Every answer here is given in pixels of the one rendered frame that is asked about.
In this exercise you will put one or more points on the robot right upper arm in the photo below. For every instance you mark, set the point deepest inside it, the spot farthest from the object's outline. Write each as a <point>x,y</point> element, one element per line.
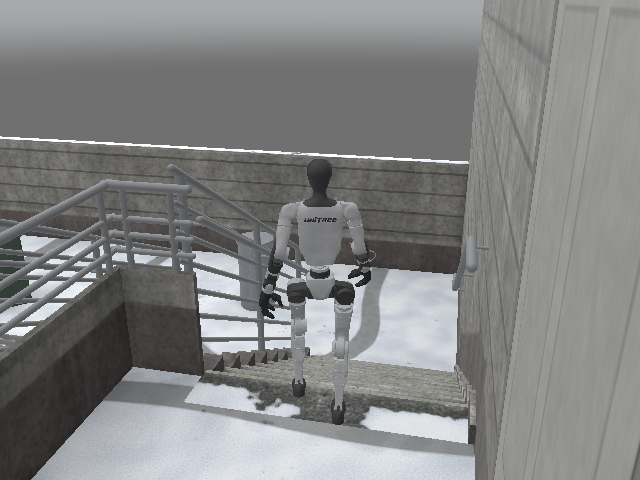
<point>351,212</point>

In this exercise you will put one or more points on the humanoid robot head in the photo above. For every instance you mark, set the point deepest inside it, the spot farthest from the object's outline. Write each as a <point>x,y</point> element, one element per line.
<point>319,172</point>

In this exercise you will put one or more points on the robot right forearm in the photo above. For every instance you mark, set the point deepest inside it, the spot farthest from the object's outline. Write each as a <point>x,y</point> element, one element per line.
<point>363,260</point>

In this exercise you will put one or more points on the right robot hand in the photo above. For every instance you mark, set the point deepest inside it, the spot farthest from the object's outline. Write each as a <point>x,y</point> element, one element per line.
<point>356,273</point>

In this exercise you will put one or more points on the robot left forearm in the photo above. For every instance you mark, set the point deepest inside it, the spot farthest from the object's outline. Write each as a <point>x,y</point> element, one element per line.
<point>272,273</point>

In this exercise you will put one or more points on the left robot hand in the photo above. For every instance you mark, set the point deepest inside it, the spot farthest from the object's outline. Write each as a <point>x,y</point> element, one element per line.
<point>265,305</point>

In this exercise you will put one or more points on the left robot thigh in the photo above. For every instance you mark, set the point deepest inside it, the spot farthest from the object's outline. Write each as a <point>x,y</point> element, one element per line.
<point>297,293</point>

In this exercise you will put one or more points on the robot left upper arm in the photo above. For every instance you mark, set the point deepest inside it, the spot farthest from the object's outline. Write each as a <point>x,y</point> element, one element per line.
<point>287,213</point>

